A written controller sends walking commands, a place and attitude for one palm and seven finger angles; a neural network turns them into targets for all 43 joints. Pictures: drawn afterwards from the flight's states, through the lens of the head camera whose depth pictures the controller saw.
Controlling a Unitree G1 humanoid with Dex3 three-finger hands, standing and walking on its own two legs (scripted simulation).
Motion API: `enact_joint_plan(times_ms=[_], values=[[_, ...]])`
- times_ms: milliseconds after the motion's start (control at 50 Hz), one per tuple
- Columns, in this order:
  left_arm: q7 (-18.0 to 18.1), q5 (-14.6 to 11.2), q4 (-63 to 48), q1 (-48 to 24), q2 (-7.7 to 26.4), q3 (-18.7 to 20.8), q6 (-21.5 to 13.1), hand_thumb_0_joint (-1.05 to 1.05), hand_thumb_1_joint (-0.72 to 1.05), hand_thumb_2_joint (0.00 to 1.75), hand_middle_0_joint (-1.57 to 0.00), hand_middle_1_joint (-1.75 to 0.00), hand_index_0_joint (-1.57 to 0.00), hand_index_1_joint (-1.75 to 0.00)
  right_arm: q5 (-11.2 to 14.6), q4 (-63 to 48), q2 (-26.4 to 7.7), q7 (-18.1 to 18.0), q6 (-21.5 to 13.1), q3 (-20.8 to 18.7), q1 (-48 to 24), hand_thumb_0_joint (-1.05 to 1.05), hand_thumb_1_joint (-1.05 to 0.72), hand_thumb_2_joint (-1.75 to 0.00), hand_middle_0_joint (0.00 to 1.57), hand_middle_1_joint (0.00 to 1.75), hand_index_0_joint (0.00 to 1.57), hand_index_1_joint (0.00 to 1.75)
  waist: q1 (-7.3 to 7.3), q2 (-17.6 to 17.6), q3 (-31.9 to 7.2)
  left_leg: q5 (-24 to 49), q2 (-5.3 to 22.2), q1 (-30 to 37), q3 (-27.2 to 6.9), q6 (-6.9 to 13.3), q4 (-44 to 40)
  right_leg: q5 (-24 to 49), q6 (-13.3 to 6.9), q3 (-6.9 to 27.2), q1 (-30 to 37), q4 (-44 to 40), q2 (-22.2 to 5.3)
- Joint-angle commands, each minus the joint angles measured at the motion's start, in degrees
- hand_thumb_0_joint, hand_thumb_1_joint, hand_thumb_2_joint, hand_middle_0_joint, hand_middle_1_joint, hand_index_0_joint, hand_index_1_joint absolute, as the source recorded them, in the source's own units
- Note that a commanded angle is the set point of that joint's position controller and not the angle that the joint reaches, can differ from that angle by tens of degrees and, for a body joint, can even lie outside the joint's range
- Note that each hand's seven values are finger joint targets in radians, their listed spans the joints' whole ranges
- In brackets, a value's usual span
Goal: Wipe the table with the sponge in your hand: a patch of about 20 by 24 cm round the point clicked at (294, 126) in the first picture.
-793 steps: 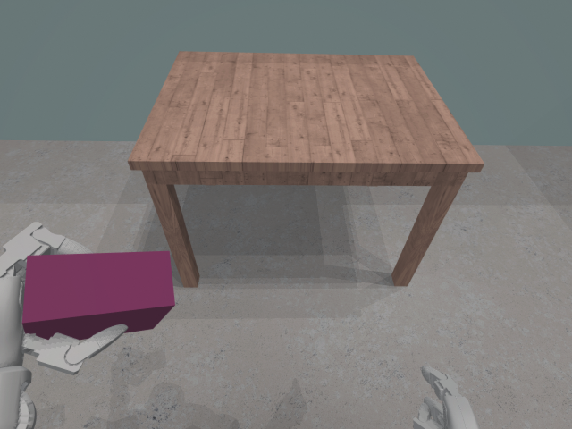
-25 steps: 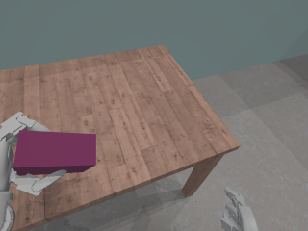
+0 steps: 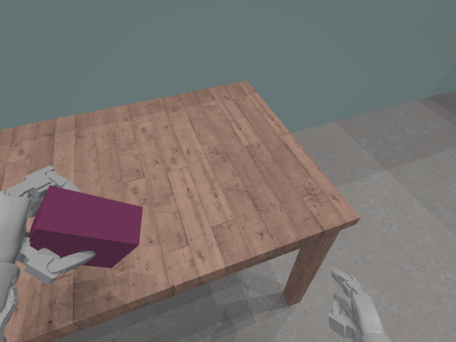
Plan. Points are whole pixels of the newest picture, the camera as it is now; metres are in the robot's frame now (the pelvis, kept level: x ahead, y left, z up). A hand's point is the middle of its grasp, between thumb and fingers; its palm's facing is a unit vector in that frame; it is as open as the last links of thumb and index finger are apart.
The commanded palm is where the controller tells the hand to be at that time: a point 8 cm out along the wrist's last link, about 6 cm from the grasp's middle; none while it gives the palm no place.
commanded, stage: turn the palm down, sponge in hand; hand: left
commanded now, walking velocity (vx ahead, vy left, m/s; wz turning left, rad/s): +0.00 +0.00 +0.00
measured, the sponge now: (99, 234) +0.23 +0.22 +0.12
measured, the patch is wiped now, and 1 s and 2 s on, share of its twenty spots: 0.00 0.00 0.00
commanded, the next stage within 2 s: move the sponge above the wiping area in 1.94 s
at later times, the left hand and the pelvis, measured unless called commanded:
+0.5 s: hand (82, 241) +0.21 +0.23 +0.14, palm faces +0.24 -0.52 -0.82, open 10.2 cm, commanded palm +0.17 +0.26 +0.17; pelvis +0.00 -0.06 -0.01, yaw +1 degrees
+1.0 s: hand (71, 243) +0.22 +0.26 +0.11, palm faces +0.18 -0.29 -0.94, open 10.2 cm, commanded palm +0.19 +0.26 +0.16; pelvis +0.01 -0.03 -0.01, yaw +1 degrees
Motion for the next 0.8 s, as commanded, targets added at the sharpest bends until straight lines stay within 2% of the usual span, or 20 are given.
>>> enact_joint_plan(times_ms=[0,20,40,80,120,140,220,240,300,320,380,420,440,520,540,620,660,720,740,780], values=[[5.9,1.5,-15.8,-4.94,14.77,11.69,-11.4,0.0,0.1,1.3,-1.2,-1.6,-1.2,-1.6,-1.64,-8.5,-6.46,-2.07,-3.09,-3.51,-7.83,0.0,-0.9,-0.9,0.2,0.3,0.2,0.3,0.72,0.55,-8.39,1.8,2.49,3.45,-3.5,-1.97,-3.1,2.47,-1.14,-4.72,-5.14,-1.28,2.65],[7.59,2.69,-18.2,-9.55,19.48,14.66,-12.51,0.0,0.1,1.3,-1.2,-1.6,-1.2,-1.6,-1.4,-8.09,-6.5,-2.4,-3.02,-3.39,-7.85,0.0,-0.9,-0.9,0.2,0.3,0.2,0.3,0.8,3.1,-9.05,-1.93,2.24,2.98,-3.4,-1.75,-3.05,-0.18,-1.14,-3.66,-6.08,-1.46,2.75],[8.73,3.7,-17.66,-12.47,15.87,11.41,-13.64,0.0,0.1,1.3,-1.2,-1.6,-1.2,-1.6,-1.94,-8.36,-4.99,-2.52,-3.4,-2.99,-8.24,0.0,-0.9,-0.9,0.2,0.3,0.2,0.3,0.48,5.6,-9.67,-1.27,1.72,3.11,-3.45,-1.77,-2.24,-0.19,-1.48,-3.74,-6.12,-1.26,2.29],[9.9,4.8,-11.34,-10.47,13.87,9.48,-13.65,0.0,0.1,1.3,-1.2,-1.6,-1.2,-1.6,-1.68,-6.45,-5.61,-3.13,-3.14,-3.46,-6.68,0.0,-0.9,-0.9,0.2,0.3,0.2,0.3,-0.61,5.82,-7.72,-3.0,1.65,1.94,-3.33,-1.76,-1.2,-1.04,-1.27,-3.41,-8.11,-1.4,1.84],[9.6,6.07,-8.45,-13.02,17.12,9.76,-11.57,0.0,0.1,1.3,-1.2,-1.6,-1.2,-1.6,-1.18,-5.89,-6.07,-3.8,-2.85,-3.33,-6.29,0.0,-0.9,-0.9,0.2,0.3,0.2,0.3,-0.74,7.32,-7.33,-5.1,1.31,1.3,-2.81,-1.39,-1.03,-2.66,-1.26,-2.12,-8.07,-2.55,1.49],[8.6,6.11,-6.49,-13.62,14.75,6.68,-10.22,0.0,0.1,1.3,-1.2,-1.6,-1.2,-1.6,-1.1,-6.35,-5.85,-4.25,-2.75,-3.07,-6.7,0.0,-0.9,-0.9,0.2,0.3,0.2,0.3,-0.83,5.73,-7.26,-5.34,1.15,0.83,-2.7,-1.21,-1.09,-3.22,-1.13,-2.16,-7.48,-3.08,0.98],[4.23,8.13,-3.49,-14.06,17.23,4.1,-5.64,0.0,0.1,1.3,-1.2,-1.6,-1.2,-1.6,-0.03,-7.11,-6.24,-6.06,-2.47,-2.61,-7.67,0.0,-0.9,-0.9,0.2,0.3,0.2,0.3,-0.12,4.45,-5.79,-2.83,0.7,1.62,-1.03,-0.68,-0.16,-4.38,-0.94,0.31,-6.6,-5.93,0.43],[3.34,8.49,-3.43,-14.22,16.31,2.71,-5.35,0.0,0.1,1.3,-1.2,-1.6,-1.2,-1.6,-0.04,-7.53,-6.16,-6.39,-2.48,-2.46,-7.7,0.0,-0.9,-0.9,0.2,0.3,0.2,0.3,-0.17,1.91,-5.39,-2.36,0.77,1.28,-1.15,-0.52,-0.16,-4.57,-0.73,0.33,-6.24,-6.22,0.17],[2.22,9.1,-3.44,-11.98,19.64,5.98,-6.77,0.0,0.1,1.3,-1.2,-1.6,-1.2,-1.6,-0.17,-7.7,-6.37,-7.08,-2.54,-3.04,-7.63,0.0,-0.9,-0.9,0.2,0.3,0.2,0.3,1.2,-2.02,-5.28,-0.56,0.99,0.49,-1.21,-0.37,1.38,-5.88,-0.28,2.54,-5.43,-7.27,-0.67],[2.4,9.31,-3.45,-11.96,22.51,8.86,-7.24,0.0,0.1,1.3,-1.2,-1.6,-1.2,-1.6,-0.01,-7.59,-6.32,-7.01,-2.8,-2.97,-8.15,0.0,-0.9,-0.9,0.2,0.3,0.2,0.3,2.11,-0.49,-5.07,-0.12,0.83,0.37,-1.03,-0.68,2.08,-6.86,-0.61,4.38,-5.08,-8.12,-0.72],[3.66,9.78,-1.92,-9.72,21.22,9.9,-9.39,0.0,0.1,1.3,-1.2,-1.6,-1.2,-1.6,-0.18,-7.32,-6.09,-6.73,-2.72,-3.77,-6.59,0.0,-0.9,-0.9,0.2,0.3,0.2,0.3,2.41,-2.38,-6.44,2.76,0.97,-0.86,-1.2,-0.7,4.01,-2.61,-0.28,4.96,-4.23,-6.68,-1.45],[5.07,10.96,-3.08,-8.1,23.62,12.33,-9.35,0.0,0.1,1.3,-1.2,-1.6,-1.2,-1.6,-0.11,-7.74,-6.3,-6.26,-2.66,-4.13,-6.46,0.0,-0.9,-0.9,0.2,0.3,0.2,0.3,3.39,0.44,-7.84,4.56,0.88,-0.99,-1.12,-0.93,5.23,0.82,-0.72,6.65,-3.47,-5.72,-1.84],[5.67,11.53,-3.31,-7.84,20.95,9.96,-9.16,0.0,0.1,1.3,-1.2,-1.6,-1.2,-1.6,0.02,-7.99,-5.91,-5.98,-2.41,-4.0,-6.25,0.0,-0.9,-0.9,0.2,0.3,0.2,0.3,2.99,0.81,-8.69,5.3,0.83,-1.49,-1.02,-0.9,5.23,3.11,-0.64,5.81,-2.73,-4.65,-2.06],[7.64,14.48,-2.79,-4.11,21.85,9.64,-6.22,0.0,0.1,1.3,-1.2,-1.6,-1.2,-1.6,0.62,-8.42,-6.8,-5.96,-1.65,-4.53,-5.38,0.0,-0.9,-0.9,0.2,0.3,0.2,0.3,3.0,0.29,-9.46,7.34,0.77,-1.64,-0.76,-0.64,6.05,9.09,-0.59,6.21,-2.92,-3.03,-1.66],[7.7,15.37,-3.68,-4.6,19.47,6.62,-5.52,0.0,0.1,1.3,-1.2,-1.6,-1.2,-1.6,0.7,-8.78,-6.57,-6.04,-1.35,-4.34,-5.59,0.0,-0.9,-0.9,0.2,0.3,0.2,0.3,2.47,0.26,-10.01,7.89,0.73,-1.51,-0.55,-0.42,5.91,10.67,-0.32,5.17,-2.72,-2.44,-1.75],[8.24,18.46,-5.22,-6.07,22.0,6.37,-3.83,0.0,0.1,1.3,-1.2,-1.6,-1.2,-1.6,1.06,-9.06,-6.98,-6.89,-1.01,-4.34,-6.26,0.0,-0.9,-0.9,0.2,0.3,0.2,0.3,2.29,0.16,-9.7,7.89,0.53,-0.86,-0.78,-0.16,6.16,11.29,-0.45,6.06,-3.61,-2.49,-1.24],[8.86,20.14,-5.04,-6.16,20.81,5.11,-3.99,0.0,0.1,1.3,-1.2,-1.6,-1.2,-1.6,0.94,-8.93,-6.95,-7.05,-0.96,-4.48,-5.57,0.0,-0.9,-0.9,0.2,0.3,0.2,0.3,1.89,-1.42,-10.43,8.62,0.59,-0.62,-1.0,0.03,6.09,12.66,-0.25,4.88,-3.64,-1.9,-1.06],[10.07,22.94,-6.59,-7.16,22.63,5.59,-3.28,0.0,0.1,1.3,-1.2,-1.6,-1.2,-1.6,1.02,-8.76,-6.79,-7.12,-0.81,-4.38,-7.0,0.0,-0.9,-0.9,0.2,0.3,0.2,0.3,2.34,1.36,-11.05,9.06,0.48,0.88,-1.16,-0.07,5.53,11.88,-0.91,5.24,-3.81,-2.26,-0.5],[10.37,23.45,-6.37,-7.1,19.74,3.25,-2.89,0.0,0.1,1.3,-1.2,-1.6,-1.2,-1.6,0.95,-9.0,-6.27,-7.02,-0.77,-4.11,-7.01,0.0,-0.9,-0.9,0.2,0.3,0.2,0.3,2.05,0.84,-11.37,9.17,0.57,0.74,-0.98,-0.03,5.09,12.19,-0.7,3.94,-3.28,-1.96,-0.74],[10.87,24.81,-5.31,-5.86,19.98,3.27,-1.71,0.0,0.1,1.3,-1.2,-1.6,-1.2,-1.6,0.98,-8.49,-6.68,-7.03,-0.26,-4.42,-7.02,0.0,-0.9,-0.9,0.2,0.3,0.2,0.3,2.34,0.48,-11.89,9.94,0.76,1.16,-0.95,-0.1,4.49,13.18,-0.79,3.6,-2.87,-1.92,-0.49]])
